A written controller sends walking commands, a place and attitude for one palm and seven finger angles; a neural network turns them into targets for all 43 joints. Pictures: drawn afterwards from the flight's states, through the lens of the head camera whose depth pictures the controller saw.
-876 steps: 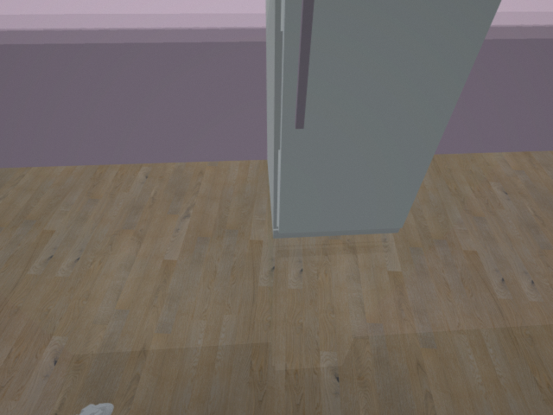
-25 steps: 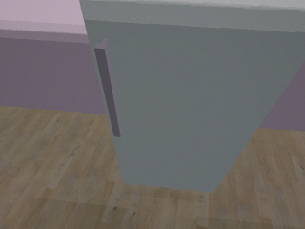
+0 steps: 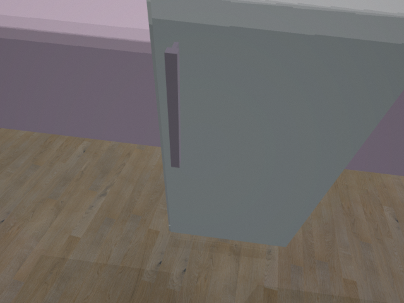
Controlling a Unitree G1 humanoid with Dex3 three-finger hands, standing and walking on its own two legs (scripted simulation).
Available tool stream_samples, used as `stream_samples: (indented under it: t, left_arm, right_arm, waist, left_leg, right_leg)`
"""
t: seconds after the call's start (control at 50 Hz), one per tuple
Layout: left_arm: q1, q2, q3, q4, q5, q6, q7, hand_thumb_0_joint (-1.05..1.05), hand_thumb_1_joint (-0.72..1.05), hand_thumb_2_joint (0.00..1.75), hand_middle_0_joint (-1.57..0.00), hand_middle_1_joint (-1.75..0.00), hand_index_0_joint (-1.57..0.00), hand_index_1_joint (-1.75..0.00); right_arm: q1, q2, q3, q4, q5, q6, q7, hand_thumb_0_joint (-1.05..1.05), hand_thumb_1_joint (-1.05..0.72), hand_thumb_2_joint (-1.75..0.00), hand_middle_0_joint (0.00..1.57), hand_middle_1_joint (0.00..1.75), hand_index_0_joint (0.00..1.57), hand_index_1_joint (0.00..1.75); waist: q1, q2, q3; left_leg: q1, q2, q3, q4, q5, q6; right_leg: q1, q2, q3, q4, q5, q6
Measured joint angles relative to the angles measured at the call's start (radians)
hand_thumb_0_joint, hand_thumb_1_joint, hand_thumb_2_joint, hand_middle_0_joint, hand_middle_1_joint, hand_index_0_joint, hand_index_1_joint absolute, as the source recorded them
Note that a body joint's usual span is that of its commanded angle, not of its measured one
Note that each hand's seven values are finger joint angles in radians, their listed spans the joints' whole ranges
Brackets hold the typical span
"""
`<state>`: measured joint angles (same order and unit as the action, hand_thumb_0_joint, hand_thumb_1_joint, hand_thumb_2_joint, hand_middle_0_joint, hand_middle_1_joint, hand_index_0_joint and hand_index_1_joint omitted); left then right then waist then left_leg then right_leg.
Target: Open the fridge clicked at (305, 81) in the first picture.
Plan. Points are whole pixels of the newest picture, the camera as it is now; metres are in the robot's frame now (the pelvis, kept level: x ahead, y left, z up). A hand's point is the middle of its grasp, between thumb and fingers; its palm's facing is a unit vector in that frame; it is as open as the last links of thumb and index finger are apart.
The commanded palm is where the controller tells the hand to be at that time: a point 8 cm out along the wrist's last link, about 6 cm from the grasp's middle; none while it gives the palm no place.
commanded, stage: come to a stop and stand still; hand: left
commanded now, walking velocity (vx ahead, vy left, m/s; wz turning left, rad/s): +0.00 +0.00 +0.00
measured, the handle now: (176, 114) +0.54 +0.11 +0.08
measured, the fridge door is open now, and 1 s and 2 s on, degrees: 0 0 0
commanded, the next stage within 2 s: look again from close up in 1.54 s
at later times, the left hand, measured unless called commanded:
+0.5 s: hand out of the picture -0.04 +0.26 -0.20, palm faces -0.02 -0.97 -0.23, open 7.3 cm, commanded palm none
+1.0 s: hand out of the picture -0.11 +0.20 -0.18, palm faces -0.03 -0.99 -0.12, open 7.3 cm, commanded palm none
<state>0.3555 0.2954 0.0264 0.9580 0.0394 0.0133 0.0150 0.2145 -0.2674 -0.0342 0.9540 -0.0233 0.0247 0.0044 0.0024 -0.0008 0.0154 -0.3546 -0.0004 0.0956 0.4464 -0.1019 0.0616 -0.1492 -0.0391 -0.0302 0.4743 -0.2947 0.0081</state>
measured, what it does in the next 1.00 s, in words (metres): walks backwards: left foot, then right foot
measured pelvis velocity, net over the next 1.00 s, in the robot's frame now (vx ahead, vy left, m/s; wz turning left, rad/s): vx -0.10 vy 0.05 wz -0.06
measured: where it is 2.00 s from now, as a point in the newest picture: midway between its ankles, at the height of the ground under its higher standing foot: outside the picture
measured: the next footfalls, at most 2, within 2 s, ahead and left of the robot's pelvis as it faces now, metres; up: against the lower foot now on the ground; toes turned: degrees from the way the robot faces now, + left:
left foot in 0.42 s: +0.06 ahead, +0.11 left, +0.01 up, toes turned -1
right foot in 0.74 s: -0.09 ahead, -0.05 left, +0.00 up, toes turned -9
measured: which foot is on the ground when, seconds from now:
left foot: down 0.00-0.30, up 0.32-0.40, down 0.42-0.74, up 0.76-0.98, down 1.00-1.00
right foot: down 0.00-0.42, up 0.44-0.72, down 0.74-1.00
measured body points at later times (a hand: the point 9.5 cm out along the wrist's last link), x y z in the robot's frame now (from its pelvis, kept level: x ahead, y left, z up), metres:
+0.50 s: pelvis -0.07 +0.04 -0.01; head -0.08 +0.08 +0.43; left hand -0.04 +0.31 -0.18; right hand -0.07 -0.24 -0.14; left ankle +0.02 +0.11 -0.74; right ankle -0.04 -0.14 -0.70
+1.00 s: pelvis -0.10 +0.05 +0.00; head -0.12 +0.07 +0.45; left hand -0.11 +0.26 -0.17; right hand -0.18 -0.16 -0.15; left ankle -0.07 +0.16 -0.74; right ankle -0.13 -0.05 -0.73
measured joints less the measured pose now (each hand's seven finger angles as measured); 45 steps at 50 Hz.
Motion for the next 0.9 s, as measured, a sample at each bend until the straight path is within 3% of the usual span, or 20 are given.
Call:
stream_samples:
  t: [0.16,0.28,0.32,0.36,0.38,0.42,0.44,0.48,0.56,0.62,0.68,0.72,0.74,0.78,0.84,0.9]
  left_arm:
    - [0.043,0.011,-0.004,0.056,-0.003,0.01,-0.002,0.0,0.91,0.9,-0.2,-0.3,-0.2,-0.3]
    - [0.048,-0.011,-0.003,0.07,-0.003,0.016,-0.005,0.0,0.91,0.9,-0.2,-0.3,-0.2,-0.3]
    - [0.049,-0.02,0.001,0.075,-0.001,0.024,-0.003,0.0,0.91,0.9,-0.2,-0.3,-0.2,-0.3]
    - [0.041,-0.025,0.012,0.091,0.002,0.043,0.003,0.0,0.91,0.9,-0.21,-0.3,-0.2,-0.3]
    - [0.034,-0.024,0.017,0.101,0.003,0.05,0.005,0.0,0.91,0.9,-0.21,-0.3,-0.2,-0.3]
    - [0.014,-0.024,0.016,0.107,0.0,0.055,0.01,0.01,0.91,0.9,-0.21,-0.3,-0.2,-0.3]
    - [-0.01,-0.022,0.017,0.104,-0.005,0.057,0.012,0.01,0.91,0.9,-0.21,-0.3,-0.2,-0.3]
    - [-0.053,-0.023,0.023,0.084,-0.01,0.056,0.01,0.01,0.91,0.9,-0.21,-0.3,-0.2,-0.3]
    - [-0.085,-0.047,0.025,0.046,-0.006,0.041,-0.005,0.0,0.91,0.9,-0.2,-0.3,-0.2,-0.3]
    - [-0.066,-0.074,0.018,0.03,-0.008,0.039,-0.015,0.0,0.91,0.9,-0.2,-0.3,-0.2,-0.3]
    - [-0.033,-0.103,0.012,0.027,-0.016,0.045,-0.019,0.0,0.91,0.9,-0.2,-0.3,-0.2,-0.3]
    - [-0.009,-0.116,0.009,0.03,-0.021,0.042,-0.017,0.0,0.91,0.9,-0.2,-0.3,-0.2,-0.3]
    - [0.005,-0.117,0.01,0.028,-0.021,0.038,-0.013,0.0,0.91,0.9,-0.2,-0.3,-0.2,-0.3]
    - [0.012,-0.135,0.009,0.045,-0.017,0.038,0.003,0.0,0.91,0.9,-0.2,-0.3,-0.2,-0.3]
    - [0.034,-0.158,0.007,0.078,-0.018,0.039,0.018,0.0,0.91,0.9,-0.2,-0.3,-0.2,-0.3]
    - [0.047,-0.172,0.0,0.104,-0.018,0.018,0.018,0.0,0.91,0.9,-0.2,-0.3,-0.2,-0.3]
  right_arm:
    - [0.021,-0.012,-0.001,0.045,0.006,0.002,0.0,0.01,-0.9,-0.9,0.2,0.3,0.2,0.3]
    - [0.007,-0.014,-0.011,0.068,0.007,0.021,-0.005,0.01,-0.9,-0.9,0.2,0.3,0.2,0.3]
    - [0.005,-0.013,-0.022,0.066,0.008,0.03,-0.007,0.01,-0.9,-0.9,0.2,0.3,0.2,0.3]
    - [0.013,-0.01,-0.036,0.06,0.013,0.028,-0.006,0.01,-0.9,-0.9,0.2,0.3,0.2,0.3]
    - [0.022,-0.009,-0.039,0.055,0.017,0.02,-0.006,0.01,-0.9,-0.9,0.2,0.3,0.2,0.3]
    - [0.053,-0.015,-0.038,0.037,0.016,-0.003,-0.006,0.01,-0.9,-0.9,0.2,0.3,0.2,0.3]
    - [0.062,-0.008,-0.037,0.035,0.01,-0.012,-0.012,0.0,-0.9,-0.9,0.2,0.3,0.2,0.3]
    - [0.075,0.014,-0.021,0.042,0.0,-0.009,-0.024,0.0,-0.9,-0.9,0.2,0.3,0.2,0.3]
    - [0.113,0.065,0.008,0.081,-0.011,0.011,-0.028,0.01,-0.9,-0.9,0.2,0.3,0.2,0.3]
    - [0.134,0.096,0.014,0.093,-0.015,0.011,-0.031,0.01,-0.9,-0.9,0.2,0.3,0.2,0.3]
    - [0.144,0.116,0.013,0.089,-0.019,0.007,-0.036,0.01,-0.9,-0.9,0.2,0.3,0.2,0.3]
    - [0.148,0.128,0.011,0.089,-0.017,0.005,-0.037,0.01,-0.9,-0.9,0.2,0.3,0.21,0.3]
    - [0.15,0.137,0.01,0.09,-0.013,0.006,-0.038,0.01,-0.9,-0.9,0.2,0.3,0.21,0.3]
    - [0.143,0.144,0.004,0.1,-0.003,0.015,-0.039,0.01,-0.9,-0.9,0.2,0.3,0.21,0.3]
    - [0.158,0.144,-0.005,0.111,0.001,0.027,-0.024,0.01,-0.9,-0.9,0.2,0.3,0.2,0.3]
    - [0.186,0.143,-0.01,0.12,0.007,0.022,-0.016,0.01,-0.9,-0.9,0.2,0.3,0.2,0.3]
  waist:
    - [0.002,0.009,0.011]
    - [0.007,0.015,0.02]
    - [0.007,0.017,0.023]
    - [0.016,0.002,0.024]
    - [0.017,-0.006,0.021]
    - [0.0,-0.005,0.006]
    - [-0.013,-0.016,0.013]
    - [-0.014,-0.041,0.029]
    - [-0.02,-0.04,-0.006]
    - [-0.029,-0.02,-0.04]
    - [-0.044,0.002,-0.058]
    - [-0.048,0.001,-0.06]
    - [-0.044,-0.016,-0.06]
    - [-0.034,-0.01,-0.039]
    - [-0.035,-0.002,-0.032]
    - [-0.04,-0.001,-0.036]
  left_leg:
    - [0.005,-0.015,-0.006,-0.034,0.002,-0.002]
    - [-0.011,-0.026,-0.011,-0.044,-0.079,-0.039]
    - [-0.06,-0.027,-0.023,0.075,-0.173,-0.063]
    - [-0.084,-0.031,-0.047,0.281,-0.232,-0.061]
    - [-0.061,-0.023,-0.059,0.322,-0.257,-0.056]
    - [0.011,0.0,-0.092,0.228,-0.272,-0.054]
    - [-0.003,-0.008,-0.087,0.227,-0.198,-0.041]
    - [-0.014,-0.02,-0.06,0.227,-0.135,-0.004]
    - [0.013,-0.017,-0.045,0.098,-0.078,0.007]
    - [0.05,-0.008,-0.039,-0.02,-0.061,0.0]
    - [0.079,-0.001,-0.03,-0.117,-0.033,-0.008]
    - [0.079,-0.005,-0.019,-0.136,-0.027,-0.026]
    - [0.059,-0.016,-0.005,-0.111,-0.053,-0.045]
    - [-0.02,-0.009,-0.012,0.079,-0.199,-0.076]
    - [-0.118,0.006,-0.035,0.405,-0.242,-0.083]
    - [-0.099,0.037,-0.041,0.448,-0.226,-0.085]
  right_leg:
    - [-0.008,-0.002,0.011,-0.004,-0.01,-0.001]
    - [-0.026,-0.006,0.016,-0.011,-0.038,-0.018]
    - [-0.029,-0.009,0.011,-0.019,-0.007,-0.008]
    - [-0.042,-0.024,0.013,-0.007,0.063,-0.004]
    - [-0.057,-0.028,0.017,0.016,0.081,0.005]
    - [-0.116,-0.026,0.019,0.115,0.021,0.022]
    - [-0.152,-0.027,0.034,0.186,-0.05,0.019]
    - [-0.231,-0.007,0.082,0.354,-0.103,0.007]
    - [-0.297,0.039,0.064,0.551,-0.07,-0.004]
    - [-0.224,0.053,0.007,0.435,-0.092,-0.005]
    - [-0.096,0.069,-0.037,0.196,-0.143,-0.019]
    - [0.01,0.075,-0.052,-0.003,-0.112,-0.032]
    - [0.055,0.066,-0.044,-0.093,-0.091,-0.046]
    - [0.058,0.07,-0.043,-0.139,0.057,-0.068]
    - [0.058,0.075,-0.051,-0.135,0.083,-0.068]
    - [0.06,0.076,-0.058,-0.132,0.073,-0.057]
